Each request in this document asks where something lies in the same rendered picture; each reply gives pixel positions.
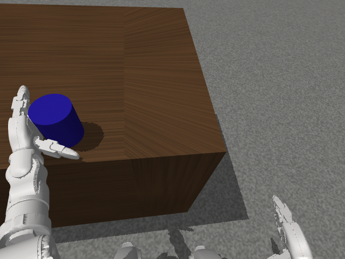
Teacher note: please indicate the left robot hand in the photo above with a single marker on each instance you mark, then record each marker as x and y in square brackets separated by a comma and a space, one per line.
[23, 134]

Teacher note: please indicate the right robot hand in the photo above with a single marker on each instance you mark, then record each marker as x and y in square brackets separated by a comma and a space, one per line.
[295, 244]

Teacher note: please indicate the can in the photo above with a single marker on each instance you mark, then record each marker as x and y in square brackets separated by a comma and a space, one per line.
[56, 119]

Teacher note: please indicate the left robot arm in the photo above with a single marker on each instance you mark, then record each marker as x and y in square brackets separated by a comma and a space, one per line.
[26, 232]

